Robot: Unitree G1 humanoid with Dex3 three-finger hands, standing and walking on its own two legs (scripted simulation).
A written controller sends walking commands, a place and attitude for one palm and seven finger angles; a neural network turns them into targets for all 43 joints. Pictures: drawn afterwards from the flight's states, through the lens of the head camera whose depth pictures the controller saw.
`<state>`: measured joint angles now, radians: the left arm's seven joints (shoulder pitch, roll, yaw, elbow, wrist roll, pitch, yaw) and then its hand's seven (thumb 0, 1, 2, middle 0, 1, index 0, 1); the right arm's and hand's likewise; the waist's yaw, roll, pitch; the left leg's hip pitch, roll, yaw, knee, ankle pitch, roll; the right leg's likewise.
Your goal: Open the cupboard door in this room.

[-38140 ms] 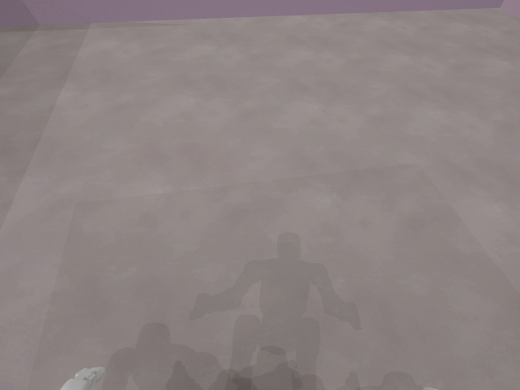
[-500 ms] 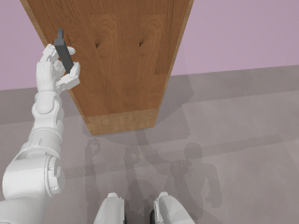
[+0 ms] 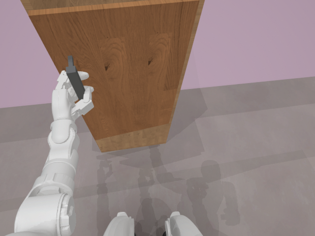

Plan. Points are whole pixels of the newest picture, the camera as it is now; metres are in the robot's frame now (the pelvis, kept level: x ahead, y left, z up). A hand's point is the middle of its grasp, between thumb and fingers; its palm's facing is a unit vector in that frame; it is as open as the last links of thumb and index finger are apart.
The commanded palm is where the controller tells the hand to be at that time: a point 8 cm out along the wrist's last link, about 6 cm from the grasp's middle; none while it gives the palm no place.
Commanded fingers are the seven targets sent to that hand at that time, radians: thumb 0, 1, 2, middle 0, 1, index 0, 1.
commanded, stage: pull the door open along its arc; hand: left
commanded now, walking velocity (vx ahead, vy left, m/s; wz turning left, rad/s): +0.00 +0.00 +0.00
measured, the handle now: (78, 81) +0.51 +0.19 +0.05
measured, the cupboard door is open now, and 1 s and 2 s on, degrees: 6 44 47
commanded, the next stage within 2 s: open thumb and fingers to let go in 0.68 s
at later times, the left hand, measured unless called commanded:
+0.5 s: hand (135, 148) +0.31 +0.04 +0.05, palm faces +0.36 -0.93 -0.02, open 6.4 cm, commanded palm +0.23 +0.08 +0.05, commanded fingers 0.00 0.90 0.90 -0.40 -1.35 -0.40 -1.35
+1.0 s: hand (143, 156) +0.30 +0.03 +0.04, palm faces +0.50 -0.87 -0.06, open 7.2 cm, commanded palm +0.24 +0.04 +0.05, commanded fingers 0.00 0.06 0.54 -0.34 -1.26 -0.34 -1.26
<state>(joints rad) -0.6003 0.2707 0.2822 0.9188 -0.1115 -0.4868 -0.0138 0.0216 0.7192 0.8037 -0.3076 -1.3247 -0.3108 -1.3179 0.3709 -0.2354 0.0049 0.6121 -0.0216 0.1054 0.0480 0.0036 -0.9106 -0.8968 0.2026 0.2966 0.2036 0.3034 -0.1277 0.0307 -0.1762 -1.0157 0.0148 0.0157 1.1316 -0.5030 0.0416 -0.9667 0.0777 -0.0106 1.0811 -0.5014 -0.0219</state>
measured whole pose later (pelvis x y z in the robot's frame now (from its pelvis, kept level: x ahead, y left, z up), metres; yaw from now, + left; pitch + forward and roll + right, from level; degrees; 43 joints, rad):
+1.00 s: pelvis +0.01 -0.09 +0.01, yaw +7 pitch +16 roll +3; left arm 0.10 -0.11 -0.19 0.19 0.07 -0.25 0.60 0.02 0.49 0.78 -0.32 -1.24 -0.33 -1.29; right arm 0.19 -0.20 -0.01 0.59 -0.08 -0.04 0.02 0.01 -0.91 -0.90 0.20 0.30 0.20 0.30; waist -0.02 0.02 -0.19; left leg -0.86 -0.02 -0.09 1.05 -0.46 -0.04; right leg -0.83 0.05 -0.11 1.09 -0.55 -0.14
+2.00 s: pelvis -0.02 -0.01 -0.01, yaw +4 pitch +14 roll -1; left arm 0.14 -0.06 -0.35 0.15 0.02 -0.37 0.25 -0.01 -0.51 0.30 -0.13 -0.31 -0.13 -0.31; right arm 0.24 -0.21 0.01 0.48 -0.03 -0.04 0.04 0.01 -0.91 -0.90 0.20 0.30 0.20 0.30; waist -0.02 0.05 -0.16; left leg -0.91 -0.04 -0.02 1.16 -0.49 0.03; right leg -0.86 0.03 -0.05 1.15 -0.54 -0.04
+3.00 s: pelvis +0.00 -0.02 -0.02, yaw +5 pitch +16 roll -1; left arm 0.62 0.06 -0.25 -0.25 -0.01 -0.41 0.11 -0.01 -0.50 0.30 -0.15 -0.30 -0.15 -0.30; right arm 0.25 -0.21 0.02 0.38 -0.02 -0.04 0.01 0.01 -0.91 -0.90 0.20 0.30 0.20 0.30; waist 0.01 0.04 -0.18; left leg -0.96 -0.03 -0.04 1.23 -0.55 0.01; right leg -0.90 0.04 -0.07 1.22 -0.60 -0.06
